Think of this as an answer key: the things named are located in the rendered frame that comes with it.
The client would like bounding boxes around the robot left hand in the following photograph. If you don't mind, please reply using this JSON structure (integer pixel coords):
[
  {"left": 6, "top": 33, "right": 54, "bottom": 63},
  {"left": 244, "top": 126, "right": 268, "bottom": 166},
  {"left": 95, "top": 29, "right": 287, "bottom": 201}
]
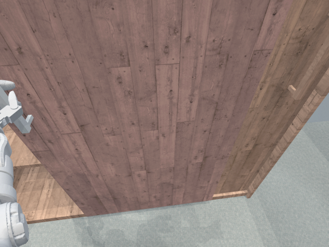
[{"left": 0, "top": 80, "right": 23, "bottom": 128}]

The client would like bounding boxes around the left robot upper arm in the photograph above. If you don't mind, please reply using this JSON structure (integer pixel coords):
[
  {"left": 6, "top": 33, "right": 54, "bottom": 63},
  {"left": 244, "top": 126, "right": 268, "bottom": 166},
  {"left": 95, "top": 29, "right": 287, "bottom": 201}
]
[{"left": 0, "top": 202, "right": 29, "bottom": 247}]

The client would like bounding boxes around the robot left forearm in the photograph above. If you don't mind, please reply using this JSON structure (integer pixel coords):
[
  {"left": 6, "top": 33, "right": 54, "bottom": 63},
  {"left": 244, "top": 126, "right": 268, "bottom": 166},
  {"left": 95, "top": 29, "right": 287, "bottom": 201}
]
[{"left": 0, "top": 127, "right": 17, "bottom": 204}]

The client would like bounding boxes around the handle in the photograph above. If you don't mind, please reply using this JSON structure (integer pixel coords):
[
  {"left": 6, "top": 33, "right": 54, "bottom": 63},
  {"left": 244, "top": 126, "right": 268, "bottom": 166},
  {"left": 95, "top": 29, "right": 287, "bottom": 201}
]
[
  {"left": 0, "top": 86, "right": 33, "bottom": 134},
  {"left": 292, "top": 34, "right": 329, "bottom": 100}
]

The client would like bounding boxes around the wardrobe door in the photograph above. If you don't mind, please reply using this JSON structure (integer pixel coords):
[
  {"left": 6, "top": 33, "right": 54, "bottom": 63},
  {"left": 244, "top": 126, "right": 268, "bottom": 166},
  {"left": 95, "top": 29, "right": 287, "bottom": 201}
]
[
  {"left": 0, "top": 0, "right": 293, "bottom": 217},
  {"left": 214, "top": 0, "right": 329, "bottom": 194}
]

